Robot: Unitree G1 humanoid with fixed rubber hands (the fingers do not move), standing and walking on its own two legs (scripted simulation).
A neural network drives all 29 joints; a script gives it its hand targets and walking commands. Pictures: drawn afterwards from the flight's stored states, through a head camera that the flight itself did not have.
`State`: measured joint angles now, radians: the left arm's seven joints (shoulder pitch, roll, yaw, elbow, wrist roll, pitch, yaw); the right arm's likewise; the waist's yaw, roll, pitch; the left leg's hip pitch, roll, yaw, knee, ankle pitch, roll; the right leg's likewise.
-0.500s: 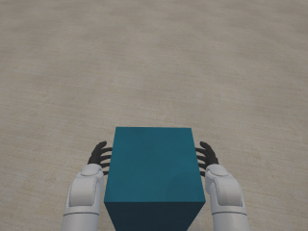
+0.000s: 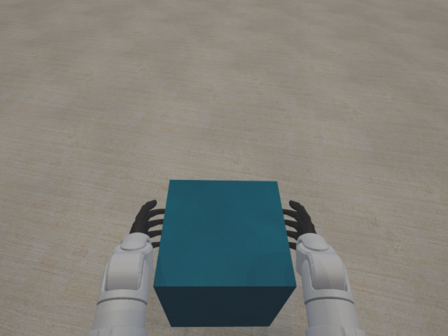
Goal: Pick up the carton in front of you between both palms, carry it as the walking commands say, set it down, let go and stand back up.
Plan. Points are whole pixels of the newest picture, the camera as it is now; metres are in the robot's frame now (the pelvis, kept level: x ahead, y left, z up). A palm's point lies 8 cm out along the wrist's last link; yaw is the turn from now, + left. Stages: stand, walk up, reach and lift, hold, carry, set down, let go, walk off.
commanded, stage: carry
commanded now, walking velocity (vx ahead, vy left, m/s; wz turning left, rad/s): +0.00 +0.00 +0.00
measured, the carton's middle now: (222, 256) +0.29 +0.00 -0.04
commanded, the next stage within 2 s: hold in 0.66 s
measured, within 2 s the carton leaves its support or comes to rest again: neither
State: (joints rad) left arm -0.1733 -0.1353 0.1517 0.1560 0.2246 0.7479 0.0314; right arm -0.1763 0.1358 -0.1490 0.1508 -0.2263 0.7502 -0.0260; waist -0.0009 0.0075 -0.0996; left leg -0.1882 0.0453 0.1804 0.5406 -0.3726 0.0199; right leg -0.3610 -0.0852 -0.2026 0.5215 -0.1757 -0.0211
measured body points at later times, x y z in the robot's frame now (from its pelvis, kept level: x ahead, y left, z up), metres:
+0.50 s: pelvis -0.01 +0.01 +0.00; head -0.04 +0.00 +0.45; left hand +0.28 +0.16 +0.03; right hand +0.28 -0.14 +0.03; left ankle -0.05 +0.09 -0.73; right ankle +0.06 -0.11 -0.73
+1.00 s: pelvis -0.03 -0.02 +0.01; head -0.05 -0.03 +0.46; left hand +0.22 +0.19 +0.03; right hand +0.29 -0.10 +0.03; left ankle -0.05 +0.09 -0.73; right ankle +0.06 -0.13 -0.73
